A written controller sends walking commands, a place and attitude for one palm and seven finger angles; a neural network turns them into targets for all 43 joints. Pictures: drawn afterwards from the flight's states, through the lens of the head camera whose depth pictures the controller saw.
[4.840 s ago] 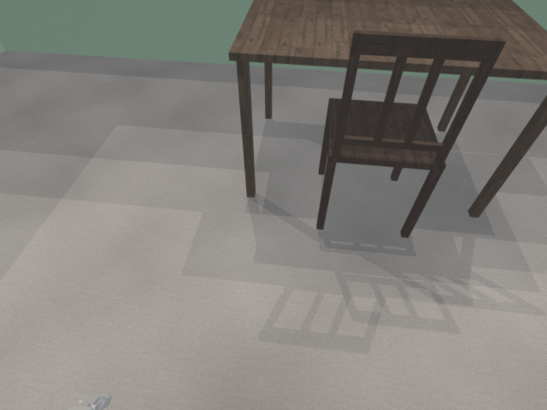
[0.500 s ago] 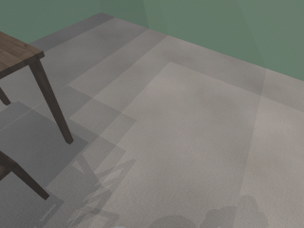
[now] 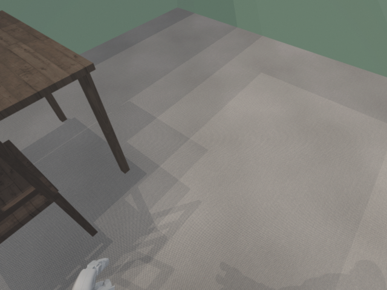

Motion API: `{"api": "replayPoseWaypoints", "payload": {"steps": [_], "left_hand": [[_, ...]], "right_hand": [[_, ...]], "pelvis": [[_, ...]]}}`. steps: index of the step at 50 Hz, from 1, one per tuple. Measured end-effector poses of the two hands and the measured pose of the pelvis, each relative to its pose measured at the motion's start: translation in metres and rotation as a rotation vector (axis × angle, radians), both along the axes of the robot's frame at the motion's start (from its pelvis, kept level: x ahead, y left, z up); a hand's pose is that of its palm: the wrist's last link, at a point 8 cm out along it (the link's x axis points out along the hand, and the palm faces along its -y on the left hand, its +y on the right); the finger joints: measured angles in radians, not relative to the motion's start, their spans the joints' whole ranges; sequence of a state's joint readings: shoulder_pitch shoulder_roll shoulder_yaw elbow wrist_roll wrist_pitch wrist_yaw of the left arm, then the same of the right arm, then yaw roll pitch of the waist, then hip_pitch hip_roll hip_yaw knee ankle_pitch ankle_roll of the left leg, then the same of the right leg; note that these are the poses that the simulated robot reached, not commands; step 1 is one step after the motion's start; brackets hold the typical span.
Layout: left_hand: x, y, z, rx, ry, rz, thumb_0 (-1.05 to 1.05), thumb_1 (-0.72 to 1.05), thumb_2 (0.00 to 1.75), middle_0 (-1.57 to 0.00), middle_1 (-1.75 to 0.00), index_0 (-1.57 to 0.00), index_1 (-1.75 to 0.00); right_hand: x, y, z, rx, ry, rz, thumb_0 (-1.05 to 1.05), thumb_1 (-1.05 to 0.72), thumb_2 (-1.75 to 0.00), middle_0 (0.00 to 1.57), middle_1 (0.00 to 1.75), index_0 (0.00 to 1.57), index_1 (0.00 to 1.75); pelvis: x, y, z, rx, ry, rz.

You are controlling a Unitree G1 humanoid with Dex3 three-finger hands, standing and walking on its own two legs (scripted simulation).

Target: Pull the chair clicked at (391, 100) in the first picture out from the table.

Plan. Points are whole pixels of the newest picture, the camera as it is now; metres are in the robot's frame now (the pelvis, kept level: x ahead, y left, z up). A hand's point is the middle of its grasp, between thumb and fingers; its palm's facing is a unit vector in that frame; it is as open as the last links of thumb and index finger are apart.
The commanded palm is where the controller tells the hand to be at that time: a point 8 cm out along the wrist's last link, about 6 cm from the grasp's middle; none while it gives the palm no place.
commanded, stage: turn to face it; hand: left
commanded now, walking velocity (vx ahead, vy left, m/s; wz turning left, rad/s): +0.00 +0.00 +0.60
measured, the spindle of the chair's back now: out of the picture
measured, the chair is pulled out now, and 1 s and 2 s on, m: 0.00 0.00 0.00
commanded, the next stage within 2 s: take the last steps up to it in 1.20 s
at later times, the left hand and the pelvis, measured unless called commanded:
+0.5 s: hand out of the picture -0.07 +0.23 -0.19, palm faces +0.38 -0.89 -0.27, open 7.4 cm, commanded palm none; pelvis -0.01 +0.01 -0.02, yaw +20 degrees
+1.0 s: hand out of the picture +0.02 +0.22 -0.13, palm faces +0.56 -0.77 -0.29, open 7.4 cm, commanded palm none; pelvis +0.02 -0.01 +0.00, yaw +36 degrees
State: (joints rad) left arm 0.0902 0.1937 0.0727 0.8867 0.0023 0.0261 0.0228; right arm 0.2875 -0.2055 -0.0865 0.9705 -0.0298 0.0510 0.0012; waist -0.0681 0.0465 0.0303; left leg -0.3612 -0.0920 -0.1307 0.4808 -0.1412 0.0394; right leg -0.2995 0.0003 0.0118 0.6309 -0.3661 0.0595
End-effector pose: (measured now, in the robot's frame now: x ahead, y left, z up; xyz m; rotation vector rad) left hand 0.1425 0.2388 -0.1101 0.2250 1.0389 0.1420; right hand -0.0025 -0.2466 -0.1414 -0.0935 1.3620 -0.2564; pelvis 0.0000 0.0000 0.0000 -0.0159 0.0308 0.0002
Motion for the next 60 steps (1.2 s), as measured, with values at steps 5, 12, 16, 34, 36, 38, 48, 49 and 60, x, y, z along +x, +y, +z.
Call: {"api": "replayPoseWaypoints", "payload": {"steps": [5,12,16,34,36,38,48,49,60], "left_hand": [[-0.029,-0.010,0.009,0.037,-0.004,0.058,0.00,0.90,0.90,-0.20,-0.30,-0.20,-0.30],[-0.090,-0.014,0.007,0.029,0.081,0.174,0.00,0.90,0.90,-0.20,-0.30,-0.20,-0.30],[-0.133,-0.010,-0.002,0.006,0.150,0.259,0.00,0.90,0.90,-0.20,-0.30,-0.20,-0.30],[-0.225,0.055,-0.023,-0.031,0.234,0.554,0.00,0.90,0.90,-0.20,-0.30,-0.20,-0.30],[-0.214,0.056,-0.018,-0.022,0.193,0.559,0.00,0.90,0.90,-0.20,-0.30,-0.20,-0.30],[-0.201,0.056,-0.013,-0.011,0.154,0.564,0.00,0.90,0.90,-0.20,-0.30,-0.20,-0.30],[-0.156,0.022,0.007,0.054,-0.007,0.589,0.00,0.90,0.90,-0.20,-0.30,-0.20,-0.30],[-0.159,0.017,0.010,0.052,-0.006,0.602,0.00,0.90,0.90,-0.20,-0.30,-0.20,-0.30],[-0.227,-0.032,0.000,-0.033,0.113,0.765,0.00,0.90,0.90,-0.21,-0.30,-0.20,-0.30]], "right_hand": [[0.031,-0.027,-0.006,0.009,-0.036,0.073,0.01,-0.90,-0.89,0.20,0.30,0.20,0.30],[0.090,-0.041,0.003,-0.003,-0.091,0.216,0.01,-0.91,-0.89,0.20,0.30,0.20,0.30],[0.128,-0.029,0.007,-0.018,-0.105,0.318,0.01,-0.91,-0.89,0.20,0.30,0.19,0.30],[0.215,0.093,0.028,-0.020,-0.245,0.652,0.01,-0.90,-0.89,0.20,0.30,0.20,0.30],[0.212,0.095,0.025,-0.002,-0.230,0.659,0.01,-0.90,-0.89,0.20,0.30,0.20,0.30],[0.209,0.095,0.020,0.016,-0.212,0.663,0.01,-0.90,-0.89,0.20,0.30,0.20,0.30],[0.211,0.059,-0.016,0.062,-0.101,0.681,0.01,-0.90,-0.89,0.20,0.30,0.20,0.30],[0.212,0.056,-0.015,0.060,-0.090,0.690,0.01,-0.90,-0.89,0.20,0.30,0.20,0.30],[0.232,0.065,0.002,0.019,-0.047,0.823,0.01,-0.91,-0.89,0.20,0.30,0.20,0.30]], "pelvis": [[-0.002,-0.018,0.000,0.030,-0.018,0.064],[-0.002,-0.026,0.005,0.064,-0.042,0.167],[-0.003,-0.021,0.004,0.067,-0.039,0.225],[-0.005,0.024,-0.001,0.015,-0.022,0.438],[-0.002,0.023,0.000,0.017,-0.021,0.461],[0.001,0.020,0.000,0.021,-0.020,0.483],[0.020,-0.011,-0.009,0.051,-0.031,0.611],[0.021,-0.013,-0.007,0.056,-0.033,0.624],[0.020,-0.017,0.005,0.074,-0.034,0.734]]}}
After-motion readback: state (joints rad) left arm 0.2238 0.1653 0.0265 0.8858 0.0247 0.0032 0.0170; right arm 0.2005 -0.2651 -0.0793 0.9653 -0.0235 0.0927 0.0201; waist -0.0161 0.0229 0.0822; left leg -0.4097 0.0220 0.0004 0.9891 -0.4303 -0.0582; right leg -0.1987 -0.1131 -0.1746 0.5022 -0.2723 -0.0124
